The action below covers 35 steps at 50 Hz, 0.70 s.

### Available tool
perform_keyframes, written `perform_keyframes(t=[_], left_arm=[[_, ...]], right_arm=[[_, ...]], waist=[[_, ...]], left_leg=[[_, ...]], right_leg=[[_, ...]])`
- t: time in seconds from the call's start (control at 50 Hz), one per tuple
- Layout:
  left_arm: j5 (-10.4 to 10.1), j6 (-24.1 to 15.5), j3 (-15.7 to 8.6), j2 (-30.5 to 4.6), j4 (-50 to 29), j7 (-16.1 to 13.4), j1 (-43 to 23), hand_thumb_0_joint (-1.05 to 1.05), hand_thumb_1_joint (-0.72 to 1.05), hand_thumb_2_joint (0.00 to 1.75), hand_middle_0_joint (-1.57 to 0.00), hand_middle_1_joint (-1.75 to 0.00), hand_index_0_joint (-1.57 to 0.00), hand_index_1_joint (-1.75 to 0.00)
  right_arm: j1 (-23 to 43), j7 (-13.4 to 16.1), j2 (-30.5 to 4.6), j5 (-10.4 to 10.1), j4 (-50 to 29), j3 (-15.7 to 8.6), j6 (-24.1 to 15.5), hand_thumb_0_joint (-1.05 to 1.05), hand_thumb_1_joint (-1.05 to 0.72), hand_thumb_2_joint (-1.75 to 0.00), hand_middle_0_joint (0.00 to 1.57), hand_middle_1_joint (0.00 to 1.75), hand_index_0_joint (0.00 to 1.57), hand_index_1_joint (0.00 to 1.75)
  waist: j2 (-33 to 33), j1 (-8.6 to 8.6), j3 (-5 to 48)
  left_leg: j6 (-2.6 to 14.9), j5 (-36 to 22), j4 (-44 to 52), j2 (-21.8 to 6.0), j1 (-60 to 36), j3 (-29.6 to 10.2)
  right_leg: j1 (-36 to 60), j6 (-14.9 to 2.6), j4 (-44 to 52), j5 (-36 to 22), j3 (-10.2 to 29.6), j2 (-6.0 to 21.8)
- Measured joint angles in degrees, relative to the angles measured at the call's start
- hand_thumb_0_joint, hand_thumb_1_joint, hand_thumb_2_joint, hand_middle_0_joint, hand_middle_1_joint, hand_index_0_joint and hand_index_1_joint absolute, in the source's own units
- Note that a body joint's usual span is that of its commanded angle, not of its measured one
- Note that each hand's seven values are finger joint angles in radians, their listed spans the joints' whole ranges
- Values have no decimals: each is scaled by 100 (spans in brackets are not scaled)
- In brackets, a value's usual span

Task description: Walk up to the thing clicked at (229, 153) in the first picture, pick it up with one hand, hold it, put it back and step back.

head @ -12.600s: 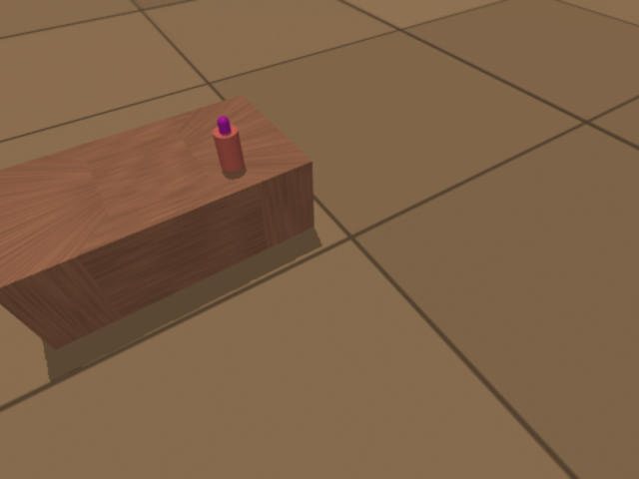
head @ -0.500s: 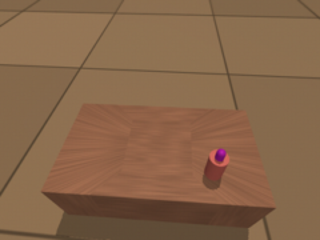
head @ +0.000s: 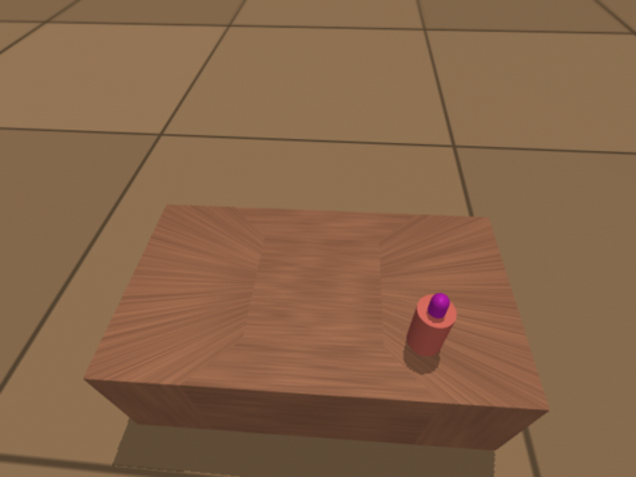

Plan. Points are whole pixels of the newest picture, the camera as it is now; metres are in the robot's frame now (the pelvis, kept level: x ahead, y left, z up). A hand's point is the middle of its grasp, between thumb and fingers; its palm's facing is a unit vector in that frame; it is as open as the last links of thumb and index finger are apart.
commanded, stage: go down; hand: right
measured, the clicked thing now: (432, 320) +0.52 -0.24 -0.32
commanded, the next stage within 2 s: none
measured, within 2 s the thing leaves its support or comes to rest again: neither
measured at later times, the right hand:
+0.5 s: hand out of the picture +0.16 -0.27 -0.15, palm faces +0.01 +0.95 -0.32, open 15.0 cm
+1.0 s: hand (526, 473) +0.18 -0.27 -0.15, palm faces +0.06 +0.94 -0.32, open 17.6 cm
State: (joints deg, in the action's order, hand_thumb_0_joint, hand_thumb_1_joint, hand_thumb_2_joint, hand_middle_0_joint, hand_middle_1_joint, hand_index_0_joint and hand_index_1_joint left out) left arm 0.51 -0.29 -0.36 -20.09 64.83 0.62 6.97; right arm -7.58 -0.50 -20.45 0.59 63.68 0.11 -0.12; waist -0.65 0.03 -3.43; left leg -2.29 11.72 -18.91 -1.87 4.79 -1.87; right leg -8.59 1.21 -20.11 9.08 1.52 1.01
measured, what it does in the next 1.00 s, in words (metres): stands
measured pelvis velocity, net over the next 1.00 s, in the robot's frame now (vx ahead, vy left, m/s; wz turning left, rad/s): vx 0.03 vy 0.00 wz -0.02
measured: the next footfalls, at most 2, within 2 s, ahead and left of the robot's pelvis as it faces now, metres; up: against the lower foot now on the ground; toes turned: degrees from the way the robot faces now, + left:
none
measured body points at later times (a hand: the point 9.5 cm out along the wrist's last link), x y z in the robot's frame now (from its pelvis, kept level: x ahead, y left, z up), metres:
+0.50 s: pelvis +0.00 -0.01 -0.02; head +0.03 -0.01 +0.43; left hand +0.13 +0.25 -0.12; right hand +0.16 -0.31 -0.13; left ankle -0.01 +0.15 -0.75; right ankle +0.02 -0.13 -0.75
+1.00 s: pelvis +0.03 +0.00 -0.05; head +0.06 -0.01 +0.40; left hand +0.18 +0.25 -0.13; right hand +0.17 -0.32 -0.13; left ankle -0.01 +0.15 -0.75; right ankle +0.02 -0.13 -0.75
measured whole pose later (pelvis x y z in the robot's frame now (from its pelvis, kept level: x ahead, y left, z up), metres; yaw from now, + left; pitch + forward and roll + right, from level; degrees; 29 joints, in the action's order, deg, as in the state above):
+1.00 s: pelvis +0.03 +0.00 -0.05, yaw -1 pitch +10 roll +2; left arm -1.8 -7.9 0.6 -13.5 35.4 -6.6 13.8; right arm -13.9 -6.0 -21.6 1.4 22.6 -10.3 24.6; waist 1.5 1.4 6.4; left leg -2.5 27.2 -46.4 -0.3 29.1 0.2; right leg -35.4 1.2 -51.1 25.5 4.3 1.7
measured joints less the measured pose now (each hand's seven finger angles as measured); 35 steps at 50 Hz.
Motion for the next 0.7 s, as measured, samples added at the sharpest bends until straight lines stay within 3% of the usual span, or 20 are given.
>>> perform_keyframes(t=[0.08,0.18,0.26,0.34,0.54,0.7], left_arm=[[-1,2,-1,0,-1,4,11,1,90,90,-20,-31,-20,-30],[-279,-166,-61,122,-1102,-185,308,1,92,92,-20,-31,-21,-31],[-273,-196,-85,389,-1612,-298,350,1,90,93,-21,-31,-21,-31],[-227,-190,-61,609,-1967,-343,525,1,90,92,-21,-31,-21,-31],[-303,-362,18,582,-2568,-405,550,1,89,90,-20,-31,-21,-30],[-165,-622,1,576,-2676,-524,525,1,89,90,-20,-30,-20,-30]], right_arm=[[-7,-3,-1,0,0,-2,0,0,-90,-90,20,30,20,29],[452,53,185,-37,-372,-366,-151,1,-80,-79,14,22,14,21],[1025,-48,168,208,-318,-777,-13,1,-61,-60,10,14,10,14],[1092,-189,59,471,-585,-1036,333,0,-39,-40,9,9,9,8],[463,-484,63,373,-1817,-893,1569,0,16,-12,7,5,7,4],[48,-374,109,465,-2791,-993,1684,0,46,-6,5,6,5,5]], waist=[[-1,-1,3],[52,1,-74],[12,51,36],[-20,72,256],[159,86,428],[73,4,493]], left_leg=[[-3,0,0,-2,0,2],[-14,241,-681,-1,693,54],[-1,365,-1071,33,1194,46],[12,445,-1209,82,1353,0],[-32,652,-1458,86,1578,-5],[-36,1067,-2157,74,2164,86]], right_leg=[[-7,-4,-11,5,2,-2],[-712,-12,-652,200,76,-25],[-1203,8,-1025,314,84,-3],[-1365,18,-1217,442,44,45],[-1672,-36,-1639,740,42,43],[-2303,-23,-2334,1110,146,7]])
